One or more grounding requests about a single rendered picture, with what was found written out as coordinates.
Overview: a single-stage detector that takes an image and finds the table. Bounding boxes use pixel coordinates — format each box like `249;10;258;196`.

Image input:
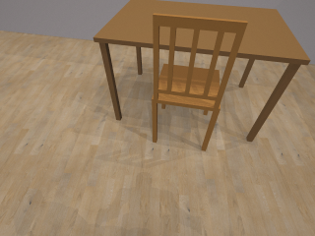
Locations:
93;0;311;142

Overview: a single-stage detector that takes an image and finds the chair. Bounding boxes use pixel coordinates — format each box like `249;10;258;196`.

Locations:
152;13;248;151

